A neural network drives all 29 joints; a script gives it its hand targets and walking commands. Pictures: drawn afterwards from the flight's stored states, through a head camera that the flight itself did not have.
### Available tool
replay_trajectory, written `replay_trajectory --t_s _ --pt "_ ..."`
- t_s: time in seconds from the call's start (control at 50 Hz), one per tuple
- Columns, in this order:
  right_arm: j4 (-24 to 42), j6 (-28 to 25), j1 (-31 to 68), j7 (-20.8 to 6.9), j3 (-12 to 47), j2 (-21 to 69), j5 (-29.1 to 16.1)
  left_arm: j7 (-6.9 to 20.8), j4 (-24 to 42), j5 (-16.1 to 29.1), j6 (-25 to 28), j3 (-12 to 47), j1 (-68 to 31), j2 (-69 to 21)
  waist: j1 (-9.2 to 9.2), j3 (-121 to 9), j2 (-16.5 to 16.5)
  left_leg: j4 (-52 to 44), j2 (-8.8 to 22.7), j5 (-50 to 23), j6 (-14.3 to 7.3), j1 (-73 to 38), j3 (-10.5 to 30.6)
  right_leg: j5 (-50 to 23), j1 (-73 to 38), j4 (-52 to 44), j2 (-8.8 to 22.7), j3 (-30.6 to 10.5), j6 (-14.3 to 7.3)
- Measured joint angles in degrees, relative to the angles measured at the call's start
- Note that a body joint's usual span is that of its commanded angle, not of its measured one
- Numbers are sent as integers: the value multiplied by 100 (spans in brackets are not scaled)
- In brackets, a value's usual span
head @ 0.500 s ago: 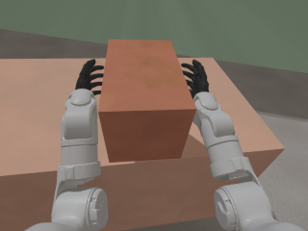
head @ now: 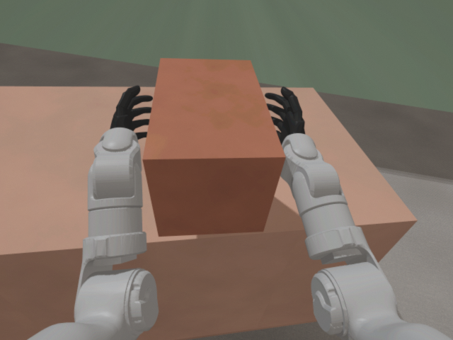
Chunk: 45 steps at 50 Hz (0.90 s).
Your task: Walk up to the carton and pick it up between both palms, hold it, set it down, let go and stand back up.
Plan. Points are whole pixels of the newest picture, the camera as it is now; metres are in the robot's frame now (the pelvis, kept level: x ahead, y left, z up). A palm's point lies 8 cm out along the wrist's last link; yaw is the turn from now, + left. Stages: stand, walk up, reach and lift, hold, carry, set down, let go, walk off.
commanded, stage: hold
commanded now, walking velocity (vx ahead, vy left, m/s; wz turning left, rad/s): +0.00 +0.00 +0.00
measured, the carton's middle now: (209, 140) +0.41 +0.02 +0.17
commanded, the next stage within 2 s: none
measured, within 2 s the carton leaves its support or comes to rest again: neither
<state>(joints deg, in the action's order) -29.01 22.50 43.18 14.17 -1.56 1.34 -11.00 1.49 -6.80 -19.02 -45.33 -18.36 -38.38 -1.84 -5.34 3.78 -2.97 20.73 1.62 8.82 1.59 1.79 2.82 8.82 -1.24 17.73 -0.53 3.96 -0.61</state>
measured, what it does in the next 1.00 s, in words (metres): stands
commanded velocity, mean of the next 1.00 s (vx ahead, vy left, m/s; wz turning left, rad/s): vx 0.00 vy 0.00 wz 0.00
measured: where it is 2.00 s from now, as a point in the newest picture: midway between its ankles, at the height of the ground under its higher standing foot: outside the picture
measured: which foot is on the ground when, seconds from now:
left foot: down 0.00-1.00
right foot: down 0.00-1.00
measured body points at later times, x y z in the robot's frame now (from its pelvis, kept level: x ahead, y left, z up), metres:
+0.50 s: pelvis +0.00 +0.00 +0.00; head -0.04 +0.03 +0.45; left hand +0.38 +0.15 +0.20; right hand +0.38 -0.12 +0.21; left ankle +0.04 +0.14 -0.75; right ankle +0.03 -0.11 -0.75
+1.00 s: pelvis +0.01 +0.00 +0.00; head -0.04 +0.03 +0.45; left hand +0.38 +0.16 +0.21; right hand +0.38 -0.12 +0.21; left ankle +0.04 +0.14 -0.75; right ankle +0.03 -0.11 -0.75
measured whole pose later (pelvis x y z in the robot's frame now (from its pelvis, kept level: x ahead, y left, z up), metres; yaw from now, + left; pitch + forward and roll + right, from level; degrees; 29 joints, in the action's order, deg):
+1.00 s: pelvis +0.01 +0.00 +0.00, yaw -1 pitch -10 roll -1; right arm -26.9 22.9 42.1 14.6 0.0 0.4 -12.7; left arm 0.7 -3.6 -18.9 -46.0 -17.8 -36.6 -2.8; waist -5.0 4.0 -2.8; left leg 21.0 1.6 9.6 1.3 1.2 2.2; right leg 9.1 -1.8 17.5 -0.5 3.3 -0.4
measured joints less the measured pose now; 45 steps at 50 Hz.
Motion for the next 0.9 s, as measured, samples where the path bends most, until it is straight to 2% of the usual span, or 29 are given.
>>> replay_trajectory --t_s 0.6,0.8,0.9 --pt "186 -19 -109 31 169 -89 -164 -103 288 59 -32 132 187 -20 -9 -16 39 35 -3 58 -22 2 -50 -6 -22 -53 3 -51 34" --pt "84 57 -79 25 176 -101 -137 -24 192 -45 -64 24 156 -88 -5 53 16 7 -16 67 -36 -105 -54 25 -112 -43 17 -54 42" --pt "363 32 -211 96 263 -125 -269 -110 462 117 -71 172 316 -37 -7 6 40 63 6 90 -12 -15 -53 13 -48 -49 -5 -55 32"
